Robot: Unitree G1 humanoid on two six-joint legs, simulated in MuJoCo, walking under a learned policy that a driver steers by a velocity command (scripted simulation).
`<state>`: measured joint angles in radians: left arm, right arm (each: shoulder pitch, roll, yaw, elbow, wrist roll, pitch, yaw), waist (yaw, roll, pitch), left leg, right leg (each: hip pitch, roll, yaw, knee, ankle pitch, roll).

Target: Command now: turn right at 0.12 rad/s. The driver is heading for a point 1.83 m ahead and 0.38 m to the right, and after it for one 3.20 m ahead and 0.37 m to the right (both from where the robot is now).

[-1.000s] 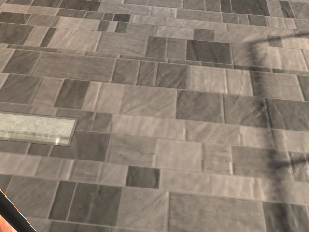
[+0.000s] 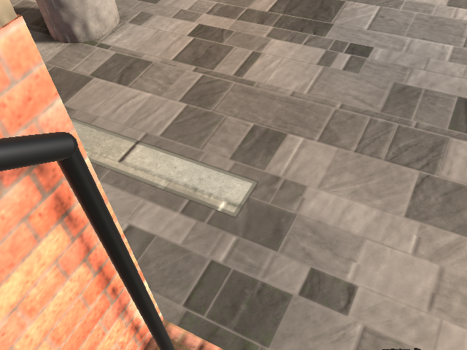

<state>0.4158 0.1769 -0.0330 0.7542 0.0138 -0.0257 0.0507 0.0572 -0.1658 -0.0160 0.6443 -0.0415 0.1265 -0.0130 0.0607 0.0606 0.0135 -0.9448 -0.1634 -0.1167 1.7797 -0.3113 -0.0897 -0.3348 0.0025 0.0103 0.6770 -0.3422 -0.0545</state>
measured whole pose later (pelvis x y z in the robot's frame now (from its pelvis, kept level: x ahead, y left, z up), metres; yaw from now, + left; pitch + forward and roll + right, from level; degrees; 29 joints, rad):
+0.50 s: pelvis +0.00 +0.06 +0.00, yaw -14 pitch -1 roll -2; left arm 0.07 0.26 0.05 0.59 0.05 0.12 0.01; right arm 0.40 -0.21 0.02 0.74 -0.02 0.01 -0.06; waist -0.04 -0.05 0.00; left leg -0.38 0.04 0.08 0.71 -0.32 0.05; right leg -1.04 0.19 0.07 2.06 -0.30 0.09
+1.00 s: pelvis +0.03 -0.08 -0.03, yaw -25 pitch -3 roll +1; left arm 0.51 0.25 0.01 0.84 0.02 0.02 0.00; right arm 0.26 -0.32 -0.08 0.80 -0.04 0.00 0.01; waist 0.02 0.05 -0.03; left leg -0.75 -0.13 -0.26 1.33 -0.35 0.05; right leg -0.31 0.02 -0.03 0.89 -0.54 -0.06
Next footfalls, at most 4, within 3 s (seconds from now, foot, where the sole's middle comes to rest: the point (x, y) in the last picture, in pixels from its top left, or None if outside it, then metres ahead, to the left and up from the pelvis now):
0.16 left None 0.10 0.13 -0.76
0.88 right None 0.00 -0.16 -0.76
1.38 left None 0.31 -0.15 -0.94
1.82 right None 0.61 -0.44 -1.12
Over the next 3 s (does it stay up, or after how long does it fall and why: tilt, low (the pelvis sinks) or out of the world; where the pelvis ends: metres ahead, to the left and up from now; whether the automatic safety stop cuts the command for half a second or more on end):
stays up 1.09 -0.39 -0.35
